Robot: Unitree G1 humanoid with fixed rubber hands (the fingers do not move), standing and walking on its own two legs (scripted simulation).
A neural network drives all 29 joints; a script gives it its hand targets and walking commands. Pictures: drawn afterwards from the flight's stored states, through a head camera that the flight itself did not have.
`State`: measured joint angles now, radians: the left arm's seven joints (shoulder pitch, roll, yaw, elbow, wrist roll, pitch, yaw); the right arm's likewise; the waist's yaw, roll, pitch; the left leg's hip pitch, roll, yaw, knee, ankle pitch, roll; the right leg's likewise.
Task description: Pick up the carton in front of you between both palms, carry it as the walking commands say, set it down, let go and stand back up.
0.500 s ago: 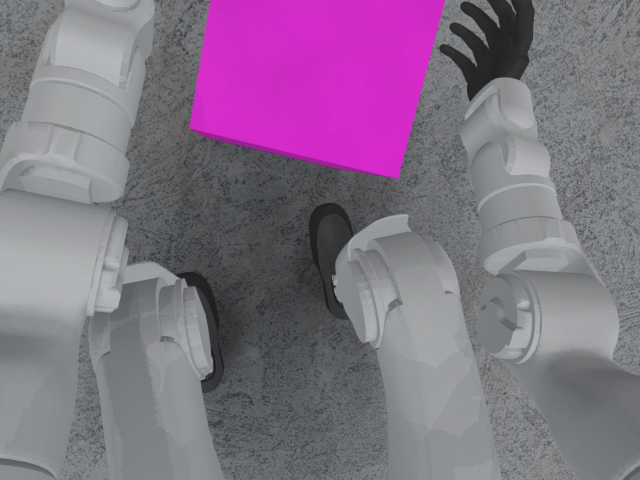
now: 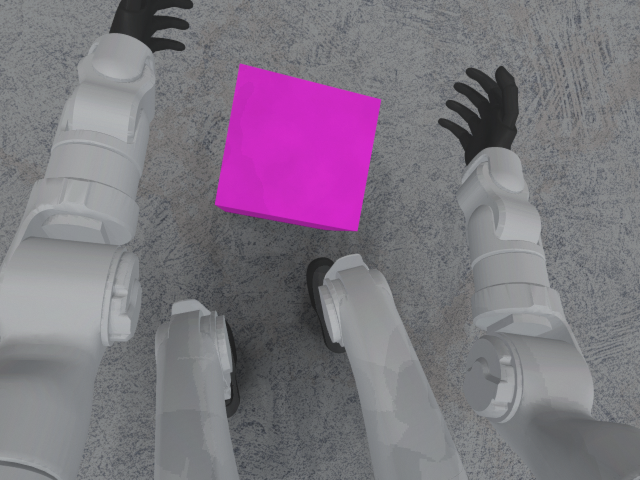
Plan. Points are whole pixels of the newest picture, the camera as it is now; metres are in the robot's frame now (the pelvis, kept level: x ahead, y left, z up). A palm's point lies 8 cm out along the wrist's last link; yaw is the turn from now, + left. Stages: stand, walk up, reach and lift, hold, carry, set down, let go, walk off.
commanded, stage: set down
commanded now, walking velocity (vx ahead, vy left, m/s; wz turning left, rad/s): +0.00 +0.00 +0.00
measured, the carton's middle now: (291, 164) +0.46 -0.09 -0.38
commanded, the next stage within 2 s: let go in 0.34 s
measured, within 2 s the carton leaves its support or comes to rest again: neither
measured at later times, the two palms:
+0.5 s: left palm out of the picture +0.55 +0.09 +0.03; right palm (597, 125) +0.40 -0.27 +0.04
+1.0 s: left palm out of the picture +0.38 +0.16 +0.14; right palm out of the picture +0.29 -0.25 +0.17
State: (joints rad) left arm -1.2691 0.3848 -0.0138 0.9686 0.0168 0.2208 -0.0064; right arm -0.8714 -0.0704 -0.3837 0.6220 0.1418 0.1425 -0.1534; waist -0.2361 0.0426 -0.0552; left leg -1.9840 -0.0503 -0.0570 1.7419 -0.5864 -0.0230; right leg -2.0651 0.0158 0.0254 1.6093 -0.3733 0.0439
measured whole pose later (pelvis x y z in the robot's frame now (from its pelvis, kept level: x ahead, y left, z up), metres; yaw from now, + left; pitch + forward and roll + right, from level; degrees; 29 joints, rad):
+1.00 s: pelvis +0.11 -0.02 +0.24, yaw +1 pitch +18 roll +0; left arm -0.12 0.14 0.11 0.56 0.08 0.02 0.10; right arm 0.12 -0.19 -0.01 0.36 0.04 0.02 0.09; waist -0.13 -0.04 -0.02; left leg -0.60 -0.01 -0.08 0.67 -0.37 -0.03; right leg -0.71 0.02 0.03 0.66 -0.25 -0.01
